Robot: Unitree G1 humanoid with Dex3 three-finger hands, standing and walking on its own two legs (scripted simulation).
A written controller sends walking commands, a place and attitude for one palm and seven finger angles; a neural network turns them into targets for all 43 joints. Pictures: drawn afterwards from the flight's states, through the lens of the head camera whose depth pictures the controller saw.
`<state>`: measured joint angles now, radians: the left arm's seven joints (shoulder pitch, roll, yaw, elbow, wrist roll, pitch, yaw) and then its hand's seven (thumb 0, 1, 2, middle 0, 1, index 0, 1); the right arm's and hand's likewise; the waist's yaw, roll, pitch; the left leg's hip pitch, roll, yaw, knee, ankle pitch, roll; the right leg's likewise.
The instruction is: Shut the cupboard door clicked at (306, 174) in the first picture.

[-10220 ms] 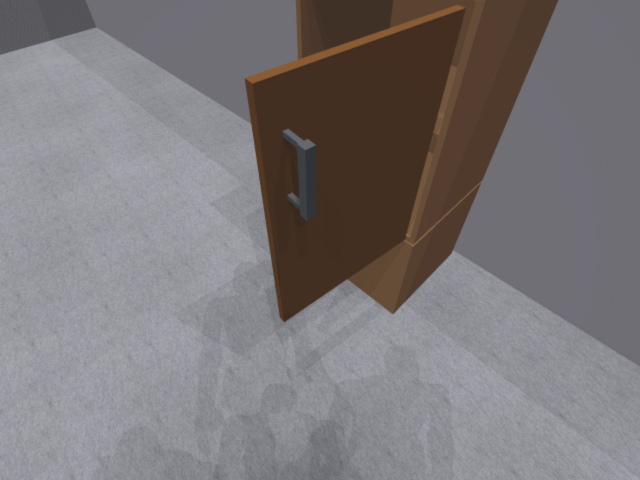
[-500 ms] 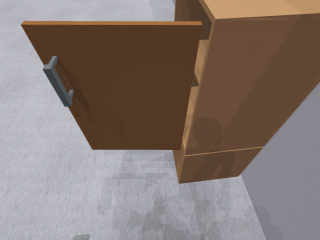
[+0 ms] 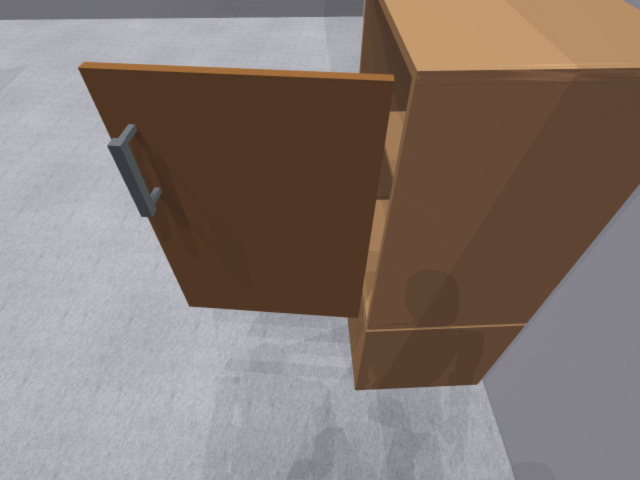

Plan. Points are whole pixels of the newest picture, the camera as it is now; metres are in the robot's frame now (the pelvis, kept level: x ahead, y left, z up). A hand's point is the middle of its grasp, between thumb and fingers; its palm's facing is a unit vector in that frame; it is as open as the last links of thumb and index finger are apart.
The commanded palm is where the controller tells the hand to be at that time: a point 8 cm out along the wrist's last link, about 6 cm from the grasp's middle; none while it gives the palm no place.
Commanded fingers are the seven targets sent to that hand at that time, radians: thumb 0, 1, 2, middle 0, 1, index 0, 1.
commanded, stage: look again from close up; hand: left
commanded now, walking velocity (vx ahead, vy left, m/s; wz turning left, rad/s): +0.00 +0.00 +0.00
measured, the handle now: (139, 172) +0.52 +0.32 +0.09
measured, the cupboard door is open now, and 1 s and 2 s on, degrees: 83 83 83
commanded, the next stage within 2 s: shuffle to correct the standing spot in 0.52 s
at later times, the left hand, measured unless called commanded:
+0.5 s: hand out of the picture +0.01 +0.23 -0.19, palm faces +0.00 -0.98 -0.19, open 7.4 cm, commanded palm none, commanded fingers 0.00 0.90 0.90 -0.20 -0.30 -0.20 -0.30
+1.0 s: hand out of the picture -0.01 +0.28 -0.20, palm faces +0.03 -0.98 -0.18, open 7.4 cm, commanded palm none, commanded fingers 0.00 0.90 0.90 -0.20 -0.30 -0.20 -0.30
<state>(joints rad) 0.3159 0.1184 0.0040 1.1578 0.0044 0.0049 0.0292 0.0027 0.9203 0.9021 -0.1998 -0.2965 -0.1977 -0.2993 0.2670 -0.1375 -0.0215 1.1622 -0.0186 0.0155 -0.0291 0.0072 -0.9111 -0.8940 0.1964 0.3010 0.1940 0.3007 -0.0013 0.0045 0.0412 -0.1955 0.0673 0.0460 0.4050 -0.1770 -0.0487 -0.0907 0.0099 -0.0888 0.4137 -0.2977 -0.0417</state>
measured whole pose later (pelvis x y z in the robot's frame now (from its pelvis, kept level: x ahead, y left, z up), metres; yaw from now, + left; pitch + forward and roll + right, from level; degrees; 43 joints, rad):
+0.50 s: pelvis -0.01 +0.06 -0.01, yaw -1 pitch -1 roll -1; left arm 0.29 0.18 0.00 1.03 0.02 0.00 0.04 0.00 0.91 0.90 -0.20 -0.30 -0.20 -0.30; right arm 0.26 -0.16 0.00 1.03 -0.02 -0.01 -0.02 0.01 -0.93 -0.89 0.20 0.30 0.20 0.30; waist 0.00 -0.03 0.03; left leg -0.27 0.00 0.07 0.52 -0.24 0.04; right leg -0.16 -0.05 -0.05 0.49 -0.31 0.03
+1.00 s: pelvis +0.03 +0.10 -0.02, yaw -1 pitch +0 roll +0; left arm 0.40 0.20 0.02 1.06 0.03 0.01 0.03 0.00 0.91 0.90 -0.20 -0.30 -0.20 -0.30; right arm 0.29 -0.18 0.01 1.04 -0.02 -0.01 0.01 0.01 -0.90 -0.89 0.20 0.30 0.20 0.30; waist 0.03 -0.06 0.03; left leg -0.26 -0.06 0.10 0.60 -0.35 0.10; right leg -0.15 -0.12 -0.03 0.57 -0.41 0.05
